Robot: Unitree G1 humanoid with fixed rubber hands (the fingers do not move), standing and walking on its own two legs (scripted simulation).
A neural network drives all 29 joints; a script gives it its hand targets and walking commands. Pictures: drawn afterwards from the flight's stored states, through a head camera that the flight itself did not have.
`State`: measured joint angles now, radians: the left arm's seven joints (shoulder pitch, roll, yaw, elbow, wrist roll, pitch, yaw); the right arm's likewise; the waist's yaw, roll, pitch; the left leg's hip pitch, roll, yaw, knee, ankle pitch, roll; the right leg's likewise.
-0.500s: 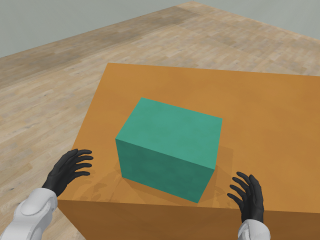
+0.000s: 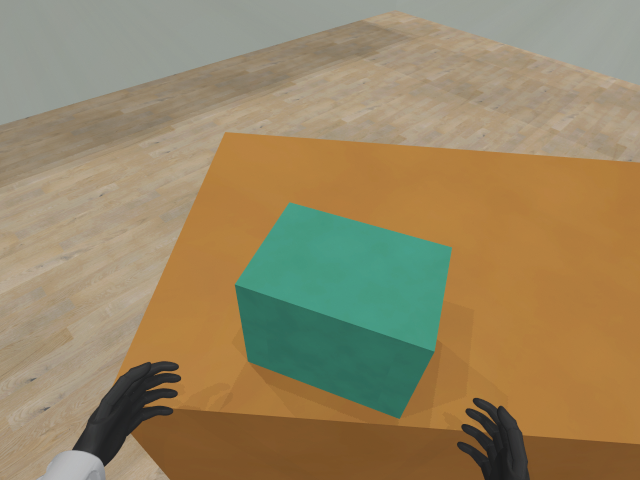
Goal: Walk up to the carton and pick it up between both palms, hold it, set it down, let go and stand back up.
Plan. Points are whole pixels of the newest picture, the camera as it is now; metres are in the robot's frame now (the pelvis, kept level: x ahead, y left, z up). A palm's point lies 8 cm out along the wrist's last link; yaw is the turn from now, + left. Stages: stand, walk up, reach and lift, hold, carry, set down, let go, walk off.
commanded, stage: set down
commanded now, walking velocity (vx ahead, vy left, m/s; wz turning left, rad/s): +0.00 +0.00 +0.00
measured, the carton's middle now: (343, 308) +0.37 +0.00 +0.00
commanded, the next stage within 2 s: let go in 1.60 s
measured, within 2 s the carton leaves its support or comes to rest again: neither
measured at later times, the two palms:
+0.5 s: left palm (128, 475) +0.14 +0.23 -0.03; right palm out of the picture +0.15 -0.21 -0.05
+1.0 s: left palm out of the picture +0.13 +0.21 -0.07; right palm out of the picture +0.14 -0.24 -0.09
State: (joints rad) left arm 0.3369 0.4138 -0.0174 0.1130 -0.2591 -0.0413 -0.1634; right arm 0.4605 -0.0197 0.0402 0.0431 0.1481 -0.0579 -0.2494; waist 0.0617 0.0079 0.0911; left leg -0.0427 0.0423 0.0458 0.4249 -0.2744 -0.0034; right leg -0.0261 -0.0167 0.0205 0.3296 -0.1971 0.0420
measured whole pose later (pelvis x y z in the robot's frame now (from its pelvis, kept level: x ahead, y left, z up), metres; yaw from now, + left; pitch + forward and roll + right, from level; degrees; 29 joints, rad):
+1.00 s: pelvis -0.01 -0.03 +0.00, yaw +1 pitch -6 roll +0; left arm 0.25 0.24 -0.03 0.48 -0.05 0.08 -0.02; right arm 0.22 -0.14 -0.03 0.71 0.01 -0.23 -0.03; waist 0.02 0.01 0.10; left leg -0.05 0.05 0.02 0.41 -0.25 -0.04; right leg -0.07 0.00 0.00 0.40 -0.23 0.01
